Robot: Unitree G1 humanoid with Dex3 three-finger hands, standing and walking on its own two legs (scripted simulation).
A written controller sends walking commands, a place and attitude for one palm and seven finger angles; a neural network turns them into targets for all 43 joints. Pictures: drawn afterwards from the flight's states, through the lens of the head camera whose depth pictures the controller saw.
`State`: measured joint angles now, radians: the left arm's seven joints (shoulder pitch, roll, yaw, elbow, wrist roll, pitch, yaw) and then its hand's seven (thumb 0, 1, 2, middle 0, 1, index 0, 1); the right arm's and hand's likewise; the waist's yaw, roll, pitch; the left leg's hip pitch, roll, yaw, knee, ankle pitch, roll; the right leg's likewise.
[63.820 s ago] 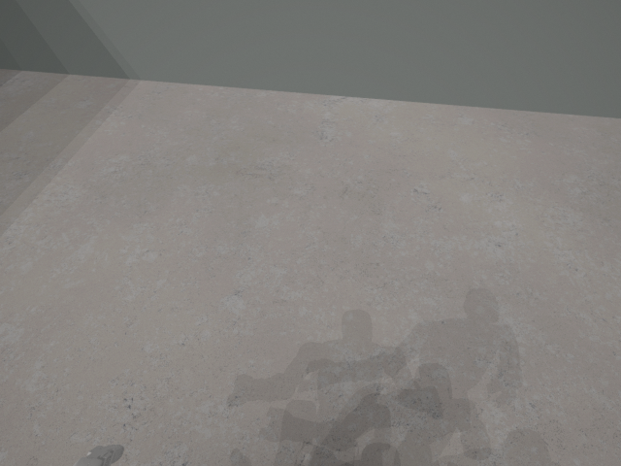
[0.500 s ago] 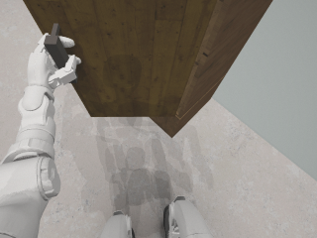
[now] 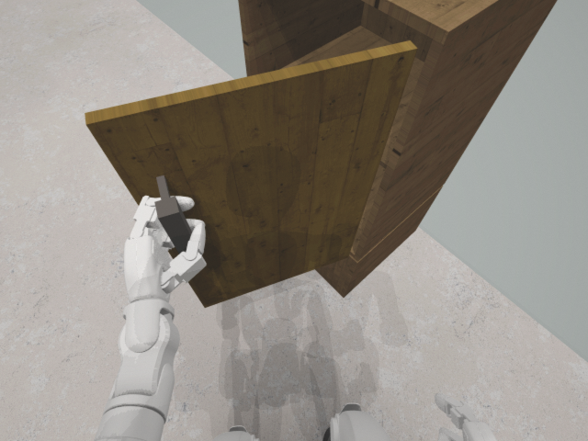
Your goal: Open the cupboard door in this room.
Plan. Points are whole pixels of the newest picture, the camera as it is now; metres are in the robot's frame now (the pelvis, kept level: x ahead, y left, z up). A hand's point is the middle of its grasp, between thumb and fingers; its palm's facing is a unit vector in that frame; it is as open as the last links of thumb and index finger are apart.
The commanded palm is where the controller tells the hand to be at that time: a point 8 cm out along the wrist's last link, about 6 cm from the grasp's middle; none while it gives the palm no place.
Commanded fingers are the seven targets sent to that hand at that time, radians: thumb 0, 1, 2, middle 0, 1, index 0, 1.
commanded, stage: pull the door open along its arc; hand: left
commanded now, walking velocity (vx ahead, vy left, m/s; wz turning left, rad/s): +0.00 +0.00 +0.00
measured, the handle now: (178, 222) +0.40 +0.17 +0.03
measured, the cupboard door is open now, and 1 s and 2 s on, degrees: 69 91 92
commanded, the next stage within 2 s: open thumb and fingers to let go in 0.46 s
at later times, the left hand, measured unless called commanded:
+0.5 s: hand (254, 319) +0.26 +0.05 +0.04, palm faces +0.36 -0.93 -0.01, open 6.4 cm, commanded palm +0.20 +0.09 +0.03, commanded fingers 0.00 0.90 0.90 -0.40 -1.35 -0.40 -1.35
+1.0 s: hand (259, 324) +0.26 +0.05 +0.04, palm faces +0.38 -0.92 -0.02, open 11.1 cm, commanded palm +0.21 +0.09 +0.03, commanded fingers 0.00 -0.50 0.30 -0.29 -1.15 -0.29 -1.15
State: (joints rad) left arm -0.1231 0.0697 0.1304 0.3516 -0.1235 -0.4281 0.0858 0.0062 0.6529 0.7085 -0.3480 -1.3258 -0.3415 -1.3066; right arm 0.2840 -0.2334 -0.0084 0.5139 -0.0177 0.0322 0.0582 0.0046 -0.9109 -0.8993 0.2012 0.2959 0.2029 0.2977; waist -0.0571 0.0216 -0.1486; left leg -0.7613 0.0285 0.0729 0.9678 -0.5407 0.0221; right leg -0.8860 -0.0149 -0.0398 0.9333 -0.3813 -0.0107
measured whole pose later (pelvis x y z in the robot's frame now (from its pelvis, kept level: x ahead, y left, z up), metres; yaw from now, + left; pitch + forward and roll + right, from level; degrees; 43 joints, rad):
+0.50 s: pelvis +0.00 -0.04 +0.00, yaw +4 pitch +15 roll +1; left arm 0.25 -0.09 -0.23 0.08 0.10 -0.38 0.48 0.02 0.64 0.72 -0.30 -1.32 -0.34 -1.33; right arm 0.22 -0.18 0.00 0.54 -0.07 -0.03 0.03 0.01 -0.91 -0.90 0.20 0.30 0.20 0.30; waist -0.01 0.03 -0.14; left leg -0.68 0.02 0.01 0.98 -0.55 -0.03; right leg -0.80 -0.03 -0.10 0.98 -0.44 -0.06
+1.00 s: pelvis -0.03 -0.04 -0.01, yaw +5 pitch +13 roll +2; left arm 0.10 -0.10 -0.21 0.18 0.10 -0.36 0.52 0.01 -0.07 0.48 -0.33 -1.25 -0.34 -1.25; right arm 0.19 -0.19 0.00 0.57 -0.07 -0.09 0.00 0.01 -0.91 -0.90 0.20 0.30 0.20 0.30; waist 0.00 0.03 -0.13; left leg -0.75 0.01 -0.01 1.03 -0.52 -0.03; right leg -0.85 -0.05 -0.12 1.03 -0.42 -0.07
